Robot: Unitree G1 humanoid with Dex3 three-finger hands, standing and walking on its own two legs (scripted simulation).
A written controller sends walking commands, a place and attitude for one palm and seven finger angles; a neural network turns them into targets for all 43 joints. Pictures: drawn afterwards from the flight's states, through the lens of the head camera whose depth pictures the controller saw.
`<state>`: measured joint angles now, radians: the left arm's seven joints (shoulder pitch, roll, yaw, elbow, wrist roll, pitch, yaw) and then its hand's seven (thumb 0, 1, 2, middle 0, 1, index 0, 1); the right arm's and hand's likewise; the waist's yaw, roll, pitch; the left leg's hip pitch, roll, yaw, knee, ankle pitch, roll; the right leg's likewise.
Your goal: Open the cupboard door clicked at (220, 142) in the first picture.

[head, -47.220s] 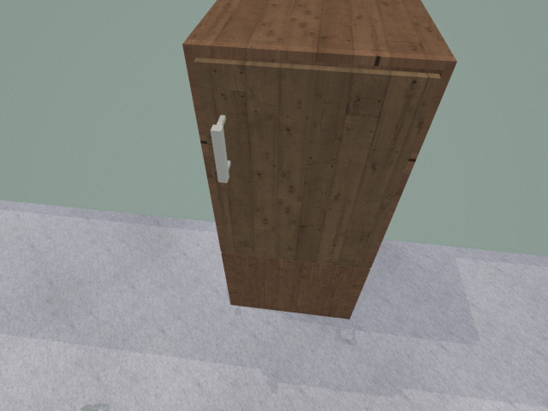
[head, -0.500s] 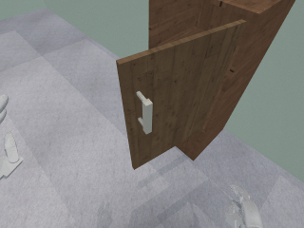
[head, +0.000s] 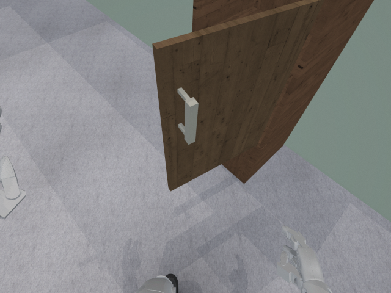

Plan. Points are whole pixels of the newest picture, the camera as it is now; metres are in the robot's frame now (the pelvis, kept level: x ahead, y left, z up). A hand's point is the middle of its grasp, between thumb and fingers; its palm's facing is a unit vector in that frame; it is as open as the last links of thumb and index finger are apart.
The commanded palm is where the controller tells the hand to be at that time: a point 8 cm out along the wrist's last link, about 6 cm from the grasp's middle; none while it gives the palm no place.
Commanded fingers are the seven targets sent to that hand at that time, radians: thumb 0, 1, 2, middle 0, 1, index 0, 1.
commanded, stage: step back with the hand held close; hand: left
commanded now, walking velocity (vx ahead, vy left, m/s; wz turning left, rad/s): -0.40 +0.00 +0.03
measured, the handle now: (186, 117) +0.47 +0.07 +0.06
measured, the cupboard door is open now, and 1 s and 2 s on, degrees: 78 78 78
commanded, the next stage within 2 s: stop stepping back and stand still in 0.24 s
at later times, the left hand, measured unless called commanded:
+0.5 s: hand out of the picture +0.07 +0.25 +0.17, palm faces +0.35 -0.79 -0.50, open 7.4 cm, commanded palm +0.01 +0.30 +0.18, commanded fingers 0.00 0.90 0.90 -0.20 -0.30 -0.20 -0.30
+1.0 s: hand out of the picture +0.00 +0.25 +0.17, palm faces +0.45 -0.74 -0.49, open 7.4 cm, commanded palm -0.06 +0.29 +0.18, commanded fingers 0.00 0.90 0.90 -0.20 -0.30 -0.20 -0.30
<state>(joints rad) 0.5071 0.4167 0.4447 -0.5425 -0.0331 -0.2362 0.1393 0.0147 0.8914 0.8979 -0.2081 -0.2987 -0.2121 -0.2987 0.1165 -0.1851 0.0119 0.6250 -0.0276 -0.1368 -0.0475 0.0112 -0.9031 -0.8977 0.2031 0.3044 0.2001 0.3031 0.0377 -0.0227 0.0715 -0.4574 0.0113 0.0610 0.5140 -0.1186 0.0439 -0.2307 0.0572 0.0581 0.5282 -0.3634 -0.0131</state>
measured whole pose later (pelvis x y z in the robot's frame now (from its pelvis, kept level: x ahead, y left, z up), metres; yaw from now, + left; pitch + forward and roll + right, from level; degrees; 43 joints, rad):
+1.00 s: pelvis -0.19 -0.02 +0.00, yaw +2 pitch -2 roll +0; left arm 0.55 0.44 0.44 -0.46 -0.01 -0.20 0.16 0.02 0.89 0.90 -0.21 -0.30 -0.21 -0.30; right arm 0.28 -0.20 0.01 0.65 -0.01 -0.17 -0.08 0.01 -0.91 -0.90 0.20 0.30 0.20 0.30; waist -0.03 -0.02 -0.01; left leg -0.27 0.03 0.04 0.59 -0.29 0.00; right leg -0.24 0.02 -0.06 0.57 -0.29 -0.03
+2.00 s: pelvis -0.21 +0.00 +0.01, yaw +6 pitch -2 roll +0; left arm 0.26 0.15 0.01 1.14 0.01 0.00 0.02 0.00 0.91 0.90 -0.20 -0.30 -0.20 -0.30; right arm 0.29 -0.14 -0.01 1.14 -0.03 0.01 -0.03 0.00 -0.91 -0.90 0.20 0.30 0.19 0.30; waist -0.01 0.02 0.04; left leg -0.21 -0.03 -0.02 0.42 -0.18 0.02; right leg -0.19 0.01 0.01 0.42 -0.20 -0.01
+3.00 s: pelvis -0.18 +0.00 +0.02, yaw +6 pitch -1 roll +0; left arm 0.11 0.28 0.01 1.13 0.01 -0.02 0.01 0.00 0.91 0.90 -0.20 -0.30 -0.21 -0.30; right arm 0.10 -0.29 -0.01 1.13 -0.02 -0.01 -0.01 0.00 -0.91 -0.90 0.20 0.30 0.20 0.30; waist -0.01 0.02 0.06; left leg -0.12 -0.03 -0.01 0.32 -0.18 0.02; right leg -0.12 0.02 0.01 0.33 -0.20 -0.01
